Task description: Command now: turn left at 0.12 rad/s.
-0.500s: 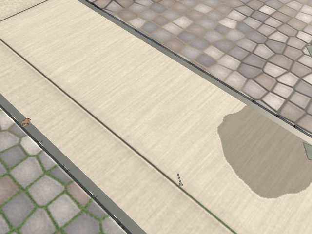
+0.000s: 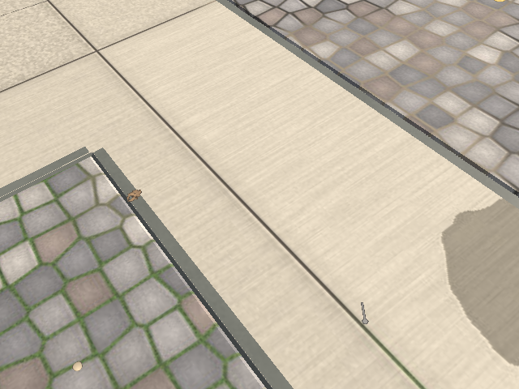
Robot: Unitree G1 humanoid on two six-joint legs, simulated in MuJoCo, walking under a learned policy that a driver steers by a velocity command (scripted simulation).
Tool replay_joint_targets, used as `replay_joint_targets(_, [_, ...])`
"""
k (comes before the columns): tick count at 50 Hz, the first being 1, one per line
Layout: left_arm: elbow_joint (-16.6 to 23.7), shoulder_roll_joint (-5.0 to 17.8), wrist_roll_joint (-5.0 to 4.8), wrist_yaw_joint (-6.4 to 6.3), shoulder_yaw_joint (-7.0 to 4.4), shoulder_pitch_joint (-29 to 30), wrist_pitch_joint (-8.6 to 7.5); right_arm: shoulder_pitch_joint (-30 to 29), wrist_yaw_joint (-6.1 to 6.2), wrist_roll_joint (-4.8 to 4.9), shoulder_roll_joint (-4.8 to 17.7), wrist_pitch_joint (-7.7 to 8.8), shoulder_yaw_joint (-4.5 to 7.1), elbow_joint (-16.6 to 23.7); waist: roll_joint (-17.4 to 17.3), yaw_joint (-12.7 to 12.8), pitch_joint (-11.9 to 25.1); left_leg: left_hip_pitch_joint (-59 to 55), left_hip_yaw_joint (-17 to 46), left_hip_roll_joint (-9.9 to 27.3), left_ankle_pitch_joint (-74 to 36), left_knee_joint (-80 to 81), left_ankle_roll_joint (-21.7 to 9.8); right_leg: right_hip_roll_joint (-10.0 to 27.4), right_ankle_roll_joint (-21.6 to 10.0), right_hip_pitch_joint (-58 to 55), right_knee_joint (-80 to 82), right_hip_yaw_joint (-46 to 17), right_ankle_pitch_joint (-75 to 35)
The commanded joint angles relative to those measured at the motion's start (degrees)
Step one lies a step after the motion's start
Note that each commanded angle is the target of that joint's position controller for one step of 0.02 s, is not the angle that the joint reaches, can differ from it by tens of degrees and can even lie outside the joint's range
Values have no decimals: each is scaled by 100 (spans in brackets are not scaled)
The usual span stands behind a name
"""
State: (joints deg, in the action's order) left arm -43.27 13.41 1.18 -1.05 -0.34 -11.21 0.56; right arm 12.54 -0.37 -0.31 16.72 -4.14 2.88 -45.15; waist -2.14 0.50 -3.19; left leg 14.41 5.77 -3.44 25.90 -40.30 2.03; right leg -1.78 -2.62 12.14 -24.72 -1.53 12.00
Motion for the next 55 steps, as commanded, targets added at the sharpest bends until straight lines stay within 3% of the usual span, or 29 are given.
replay_joint_targets(1, [115, 990, -1, 17, -263, -118, 4, 160, 82, 46, 293, 81, 10, 133, 1208, -26, 417, -307, -485, -66, -533, 1499, -116, 1108, -752, -589, 350, -1119, -1971])
replay_joint_targets(3, [44, 882, -32, 13, -232, -195, -29, 281, 160, -38, 391, 200, -17, -11, 871, -113, 548, -1322, -30, 294, -1893, 2551, -276, 1050, -339, -64, 192, -1098, -1895])
replay_joint_targets(4, [107, 729, -51, 47, -186, -234, -88, 283, 207, -132, 660, 281, -5, 7, 350, -24, 757, -1767, 659, 985, -2324, 2473, -400, 862, -112, 297, -49, -870, -1390])
replay_joint_targets(5, [74, 522, -114, 56, -133, -232, -79, -140, 181, -68, 707, 318, -26, -57, -394, 256, 453, -779, 831, 1240, -2645, 2222, -660, 381, -2, -56, 374, -434, -295])
replay_joint_targets(7, [-157, 754, -38, 23, -185, -41, -42, -280, 123, -56, 389, 394, -119, -93, -203, 45, 210, -469, 616, 955, -2045, 2233, -574, 401, 40, -420, 406, -462, -464])
replay_joint_targets(10, [-345, 767, -20, 61, -212, -148, -39, 171, 191, -43, 562, 399, -84, -450, -434, -43, 262, -549, 565, 713, -539, 2393, -645, 243, -46, -353, 38, -257, 239])
replay_joint_targets(13, [-272, 659, 71, 132, -210, 147, -32, 504, 143, -89, 855, 318, 51, -558, -769, -299, -574, -386, 1737, 1461, 2120, 3154, -1301, -114, -96, 1106, -1034, 351, 1430])
replay_joint_targets(15, [-167, 629, 70, 163, -213, 321, -109, 542, 120, -100, 807, 371, 77, -590, -735, -340, -859, -340, 2209, 1876, 1970, 3449, -1602, 169, -134, 1562, -1613, 281, 1293])
replay_joint_targets(18, [-145, 694, 36, 248, -249, 276, -263, 469, 89, -94, 777, 537, 116, -637, -531, -241, -625, -856, 1766, 1759, 751, 3334, -1588, 314, -176, 1645, -1525, 258, 1254])
replay_joint_targets(20, [-237, 622, 7, 264, -254, -6, -318, 276, 63, -47, 788, 604, 144, -644, -480, -29, -411, -534, 1191, 1476, 126, 3105, -1418, 198, -201, 716, -848, 457, 786])
replay_joint_targets(22, [-642, 628, 5, 218, -313, -998, -353, 61, 47, -22, 694, 626, 138, -616, -132, 438, -174, 578, 655, 1063, -116, 2335, -1177, -110, -179, -1209, -32, 617, 313])
replay_joint_targets(23, [-827, 925, 47, 145, -406, -1678, -402, -46, 35, -73, 434, 672, 59, -544, 558, 742, 37, 1305, 166, 674, -323, 1149, -980, 508, -268, -2133, 475, -314, 952])
replay_joint_targets(24, [-884, 1640, 66, 114, -565, -2303, -433, -137, -3, -31, -23, 722, -76, -279, 2007, 902, 378, 2281, -637, -88, 282, -765, -711, 2043, -769, -2587, 1673, -3009, 2993])
replay_joint_targets(25, [-960, 1428, 58, 136, -508, -2117, -386, -162, 3, -143, 466, 702, 41, -308, 1324, 614, -55, 2569, -188, 16, 515, -1711, -807, 2395, -1059, -1865, 1913, -3785, 3409])
replay_joint_targets(26, [-776, 1184, 38, 159, -437, -1512, -391, -105, -47, -141, 488, 708, 56, -371, 734, 255, -453, 2650, -33, 352, -18, -2048, -897, 2225, -1033, -1428, 1849, -3254, 3224])
replay_joint_targets(28, [-636, 875, 13, 168, -342, -990, -483, 31, -153, -130, 361, 743, 21, -529, 497, -15, -406, 2359, -199, 684, -878, -1916, -822, 1692, -793, -1178, 1923, -2156, 1777])
replay_joint_targets(30, [-771, 735, 1, 156, -277, -1171, -567, 31, -207, -210, 297, 695, -10, -606, 604, -7, -168, 2242, -441, 734, -1317, -1920, -662, 1381, -692, -1338, 1853, -1388, 202])
replay_joint_targets(33, [-1059, 683, -63, 149, -238, -1679, -605, -383, -234, -204, 204, 630, -44, -484, 623, 60, -135, 2636, -704, 761, -1574, -1848, -475, 1289, -734, -1612, 1709, -823, -1531])
replay_joint_targets(37, [-1253, 583, -52, 120, -176, -1886, -581, -1323, -245, -182, 59, 613, -134, -135, 630, 199, -374, 2747, -1009, 672, -1974, -893, -312, 1124, -762, -1432, 1756, -393, -2370])
replay_joint_targets(41, [-1423, 635, -31, 87, -165, -1978, -599, -1865, -226, -120, -27, 642, -213, 97, 723, 267, -485, 2112, -1214, 475, -2342, 330, -462, 1198, -754, -1391, 1772, -202, -2958])
replay_joint_targets(44, [-1482, 718, -32, 57, -178, -1735, -612, -1537, -142, -113, 123, 680, -152, 78, 735, -20, -291, 1380, -1234, 259, -2150, 730, -786, 1359, -664, -1694, 1278, -83, -4440])
replay_joint_targets(46, [-1485, 825, 5, 34, -211, -1545, -570, -319, -42, -110, 349, 737, -22, -309, 764, -529, 399, 176, -1234, -45, -1793, 928, -1010, 1309, -526, -1871, -151, 36, -5652])
replay_joint_targets(47, [-1470, 842, -17, 39, -212, -1473, -539, 609, 20, -151, 476, 785, 62, -606, 646, -921, 867, -1031, -1105, 68, -1945, 1261, -1148, 1138, -441, -1362, -1324, 174, -5078])
replay_joint_targets(48, [-1323, 593, -36, 57, -142, -1608, -536, 1514, 93, -291, 935, 805, 195, -765, 33, -1105, 1541, -2365, 340, 1376, -946, 1353, -1406, 820, -390, -244, -3067, 372, -2932])
replay_joint_targets(49, [-1310, 18, -167, 122, -72, -2320, -512, 1434, 59, -337, 1242, 775, 269, -750, -1137, -554, 1968, -3413, 3366, 2798, -455, 2122, -2215, -339, -195, 1783, -5084, 293, 1771])
replay_joint_targets(50, [-1294, 638, -38, 86, -220, -1800, -495, 926, -7, -76, 948, 745, 248, -715, -255, -536, 1427, -2802, 3432, 2489, 32, 2556, -2074, -42, -335, 2242, -5367, -348, 1429])
replay_joint_targets(51, [-1126, 678, -41, 112, -253, -1316, -534, 348, -21, -21, 600, 766, 160, -622, -119, -323, 621, -1929, 2409, 2313, -175, 2711, -1909, 245, -368, 2334, -5110, -285, 823])
replay_joint_targets(52, [-1092, 582, -39, 128, -239, -1081, -562, 138, -46, -47, 312, 825, 92, -633, 125, -206, 265, -1279, 1800, 2052, -938, 2906, -1786, 428, -363, 2132, -4815, -231, 521])
replay_joint_targets(55, [-1136, 294, 80, 229, -211, -1158, -379, 286, -7, -58, 8, 964, -19, -877, -28, 156, 162, -480, 747, 1574, -2153, 3150, -1493, 657, -200, 1477, -4208, -147, 351])
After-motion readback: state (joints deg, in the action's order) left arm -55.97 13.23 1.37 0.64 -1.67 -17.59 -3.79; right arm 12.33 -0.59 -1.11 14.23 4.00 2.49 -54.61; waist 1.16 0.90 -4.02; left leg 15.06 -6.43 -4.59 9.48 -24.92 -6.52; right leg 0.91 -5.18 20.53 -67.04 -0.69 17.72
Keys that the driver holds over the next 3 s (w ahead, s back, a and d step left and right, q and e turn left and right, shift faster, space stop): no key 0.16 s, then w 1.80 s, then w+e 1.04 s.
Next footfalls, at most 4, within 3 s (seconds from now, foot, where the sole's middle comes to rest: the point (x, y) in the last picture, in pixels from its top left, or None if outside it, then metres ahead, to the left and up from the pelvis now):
0.06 left None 0.00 0.12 -0.78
0.46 right None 0.10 -0.10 -0.78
0.94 left None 0.45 0.06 -0.78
1.50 right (326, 287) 0.76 -0.10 -0.78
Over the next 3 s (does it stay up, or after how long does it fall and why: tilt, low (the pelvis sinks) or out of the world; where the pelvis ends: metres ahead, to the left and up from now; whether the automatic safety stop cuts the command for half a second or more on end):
stays up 1.36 -0.13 0.00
